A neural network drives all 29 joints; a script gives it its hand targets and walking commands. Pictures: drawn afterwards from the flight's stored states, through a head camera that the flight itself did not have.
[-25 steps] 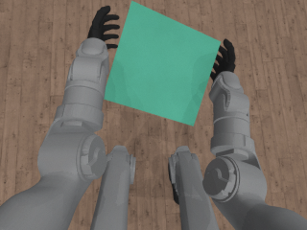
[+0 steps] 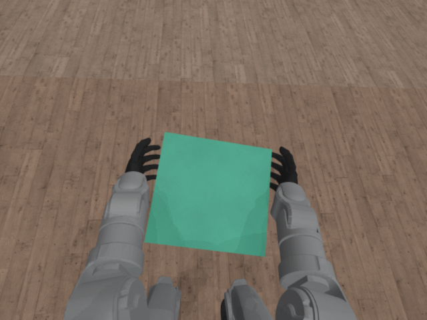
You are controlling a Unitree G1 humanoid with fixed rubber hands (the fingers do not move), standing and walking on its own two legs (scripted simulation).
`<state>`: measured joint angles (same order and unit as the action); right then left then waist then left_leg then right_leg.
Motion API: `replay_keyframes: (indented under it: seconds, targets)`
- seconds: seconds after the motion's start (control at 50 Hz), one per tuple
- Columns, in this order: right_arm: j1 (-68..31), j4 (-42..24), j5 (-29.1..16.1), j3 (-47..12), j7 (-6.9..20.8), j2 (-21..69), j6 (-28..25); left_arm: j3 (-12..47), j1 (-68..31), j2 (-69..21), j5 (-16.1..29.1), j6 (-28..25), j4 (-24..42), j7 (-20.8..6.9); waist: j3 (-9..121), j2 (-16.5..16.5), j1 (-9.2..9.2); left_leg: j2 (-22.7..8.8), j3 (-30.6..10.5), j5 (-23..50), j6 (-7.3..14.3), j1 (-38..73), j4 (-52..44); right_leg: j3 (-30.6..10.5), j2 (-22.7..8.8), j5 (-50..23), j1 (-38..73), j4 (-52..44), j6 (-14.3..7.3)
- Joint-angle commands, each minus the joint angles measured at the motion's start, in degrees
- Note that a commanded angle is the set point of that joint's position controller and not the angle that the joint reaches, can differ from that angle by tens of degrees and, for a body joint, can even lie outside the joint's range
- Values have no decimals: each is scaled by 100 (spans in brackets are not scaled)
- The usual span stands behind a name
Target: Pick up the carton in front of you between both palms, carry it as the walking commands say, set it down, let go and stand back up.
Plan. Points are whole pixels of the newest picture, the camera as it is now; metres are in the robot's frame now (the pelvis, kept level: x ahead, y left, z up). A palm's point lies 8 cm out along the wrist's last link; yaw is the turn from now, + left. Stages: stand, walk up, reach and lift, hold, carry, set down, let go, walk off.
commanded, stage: reach and lift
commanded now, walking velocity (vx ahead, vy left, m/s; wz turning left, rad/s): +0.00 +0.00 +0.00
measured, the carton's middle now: (206, 199) +0.39 +0.01 -0.13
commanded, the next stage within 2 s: hold in 1.60 s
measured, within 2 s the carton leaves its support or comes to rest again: neither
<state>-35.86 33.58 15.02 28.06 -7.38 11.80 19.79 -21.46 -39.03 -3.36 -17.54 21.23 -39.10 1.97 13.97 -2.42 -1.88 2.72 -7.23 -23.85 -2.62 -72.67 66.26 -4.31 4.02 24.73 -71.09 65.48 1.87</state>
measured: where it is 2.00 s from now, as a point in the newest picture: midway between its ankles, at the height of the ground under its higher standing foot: outside the picture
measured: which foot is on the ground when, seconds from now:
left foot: down 0.00-1.00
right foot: down 0.00-1.00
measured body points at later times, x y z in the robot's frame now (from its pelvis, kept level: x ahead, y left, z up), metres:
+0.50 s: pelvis +0.03 +0.01 +0.10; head +0.03 +0.02 +0.55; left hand +0.35 +0.15 +0.09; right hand +0.35 -0.15 +0.10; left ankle +0.05 +0.14 -0.63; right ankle +0.05 -0.13 -0.63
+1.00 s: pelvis +0.02 +0.00 +0.11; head +0.00 +0.00 +0.56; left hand +0.33 +0.16 +0.12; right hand +0.35 -0.14 +0.13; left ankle +0.06 +0.14 -0.63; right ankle +0.05 -0.13 -0.63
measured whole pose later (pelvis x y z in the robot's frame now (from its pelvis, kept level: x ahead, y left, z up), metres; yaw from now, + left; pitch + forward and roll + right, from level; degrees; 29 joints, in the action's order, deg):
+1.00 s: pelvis +0.02 +0.00 +0.11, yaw +1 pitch -4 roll +0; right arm -22.3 24.0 19.2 19.1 -1.6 10.9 33.8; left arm -16.2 -20.3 -8.5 -17.9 36.1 -24.0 0.6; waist -1.3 0.2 -0.1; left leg 1.0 -7.2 -11.5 -1.5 -11.6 26.8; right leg -5.4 1.7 12.4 -10.2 26.4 0.9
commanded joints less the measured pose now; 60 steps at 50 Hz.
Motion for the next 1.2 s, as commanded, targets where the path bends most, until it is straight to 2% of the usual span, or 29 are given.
replay_keyframes:
  seconds: [0.0,0.04,0.06,0.12,0.14,0.18,0.3,0.32,0.34,0.36,0.4,0.44,0.46,0.48,0.58,0.64,0.68,0.72,0.86,0.9,0.92,0.98,1.0,1.04,1.06,1.12,1.14,1.16,1.18]
  targets:
    - [-2151,-40,-1150,-4110,1923,5458,-229,3502,-1866,-6580,1424,-450,409,-1570,4412,778,60,494,323,3318,64,4420,-1308,340,527,-2747,2964,-1248,28]
    - [-2366,118,-1045,-4099,1983,5400,-281,3562,-1893,-6492,1262,-391,412,-1496,3499,743,212,479,375,2636,65,4112,-1673,174,434,-2281,2921,-1672,-154]
    - [-2124,67,-963,-4198,1979,5460,-199,3357,-1540,-6468,1227,-408,182,-1502,3225,57,-99,408,258,2428,163,4252,-1672,284,454,-2169,2968,-1667,-72]
    - [-1371,513,-731,-3873,1983,5296,-85,3582,-1597,-6189,1106,-239,531,-1561,2384,700,221,537,438,1658,116,3946,-2073,47,303,-1456,3395,-2208,-204]
    - [-1563,681,-643,-3803,1917,5591,-6,3360,-1691,-5923,1008,-191,174,-1567,1869,28,-99,376,377,1402,226,4130,-2324,124,405,-1437,3126,-2266,-118]
    - [-1268,568,-679,-3820,1948,5553,103,3445,-1533,-5965,981,-81,386,-1555,1608,392,107,410,409,1105,243,4470,-2544,9,272,-1247,3671,-2553,-159]
    - [-506,39,-866,-4288,2184,5610,486,4132,-1050,-6600,1630,207,1088,-1478,1779,216,-107,315,87,2193,167,5762,-3265,29,232,-2337,5098,-3146,-190]
    - [-963,-164,-968,-4261,2212,5541,488,3981,-1267,-6505,1573,133,1623,-1498,1803,457,122,367,237,2639,123,5703,-3371,85,271,-2571,5019,-3255,-143]
    - [-800,-344,-856,-4156,2281,5395,539,4233,-981,-6527,1690,285,1368,-1432,1698,319,-214,216,80,2763,94,6127,-3524,222,339,-2415,5046,-3284,-161]
    - [-1034,-382,-1131,-4244,2291,5379,568,3950,-759,-6560,1489,358,1076,-1437,1500,594,193,289,92,2535,111,6192,-3597,79,240,-2299,5353,-3504,-210]
    - [-757,-309,-1023,-4310,2347,5532,753,4145,-1109,-6608,1689,425,1501,-1411,1466,457,-161,272,126,2678,58,6286,-3793,-20,176,-2577,5623,-3737,-279]
    - [-633,-190,-1244,-4250,2360,5683,851,4089,-586,-6465,1470,600,1411,-1411,895,705,242,349,232,2536,141,6121,-3966,-101,153,-2651,5881,-3890,-219]
    - [-902,-442,-1178,-4490,2359,5635,956,4114,-1045,-6372,1585,585,1620,-1444,1044,153,109,258,222,2469,219,6493,-4086,121,252,-2418,5757,-3876,-77]
    - [-922,-384,-1071,-4328,2400,5579,1015,4075,-1255,-6439,1501,639,1792,-1440,769,573,67,289,264,2015,190,6483,-4145,-50,111,-2129,5571,-4019,-166]
    - [-624,32,-968,-4059,2369,5706,1377,3534,-1061,-6094,1342,1044,1450,-1617,-148,107,334,314,356,1131,333,6351,-4494,41,75,-1248,5864,-4516,-84]
    - [-412,125,-602,-3669,2326,5367,1492,3246,-927,-5882,1172,1249,1142,-1734,-565,326,28,312,428,1150,256,6689,-4574,28,17,-1162,5614,-4642,-161]
    - [-1376,-404,-901,-3827,2333,5648,1405,3215,-1388,-5791,1305,1180,1279,-1807,-489,-102,417,276,365,695,391,6295,-4596,192,109,-600,5814,-4535,-116]
    - [-890,-202,-786,-3773,2287,5662,1508,3326,-1556,-5813,1433,1167,1512,-1825,-505,8,93,233,386,1073,365,6520,-4532,14,44,-1025,5899,-4569,-127]
    - [-1088,-168,-896,-3938,2175,5992,1440,3759,-2583,-5926,1716,989,2191,-1835,344,52,-31,269,447,1301,329,6805,-4239,45,3,-1367,6270,-4451,-173]
    - [-1135,-511,-1098,-4035,2231,6006,1392,3677,-1818,-6041,1520,1047,1929,-1852,40,310,255,309,591,1242,282,6402,-4393,99,143,-1397,6422,-4437,-132]
    - [-836,-241,-900,-3864,2220,5900,1361,3700,-2303,-6020,1667,975,1978,-1866,613,368,-92,310,510,1520,250,6723,-4256,73,43,-1635,6604,-4488,-188]
    - [-741,-303,-793,-3881,2294,5661,1328,3593,-1363,-6050,1450,1090,1622,-1743,667,34,-44,304,336,2032,242,7102,-4429,123,195,-2199,6297,-4406,-143]
    - [-574,-285,-728,-3760,2253,5377,1385,3613,-1525,-6084,1491,1064,2070,-1727,478,465,-124,369,416,2187,183,6885,-4288,127,154,-2238,6345,-4446,-187]
    - [-882,-325,-916,-3795,2326,5657,1463,3483,-1370,-6024,1368,1051,2182,-1693,370,128,309,360,377,1882,217,6649,-4448,161,182,-1975,6447,-4450,-102]
    - [-977,-724,-944,-4042,2284,5579,1408,3670,-1593,-6091,1540,1148,2022,-1705,434,-67,-222,379,429,2010,161,6961,-4415,151,116,-2207,6511,-4508,-140]
    - [-576,-569,-909,-4050,2333,5205,1635,3556,-678,-6194,1435,1391,1939,-1668,-9,244,215,373,269,2181,181,6977,-4618,246,136,-2063,6367,-4677,-161]
    - [-397,-338,-978,-3863,2358,5313,1658,3748,-1386,-6148,1499,1403,2258,-1631,-218,577,-110,344,311,1843,119,7028,-4620,140,118,-2083,6372,-4631,-252]
    - [-286,-506,-1003,-4073,2402,5580,1692,3707,-1283,-5865,1507,1404,2462,-1636,172,305,241,271,313,1932,203,7226,-4813,267,221,-1929,6340,-4658,-88]
    - [-338,-641,-902,-3979,2375,5424,1690,3769,-1006,-6096,1441,1432,2399,-1613,19,431,156,330,352,1880,158,7036,-4671,127,134,-2124,6620,-4591,-148]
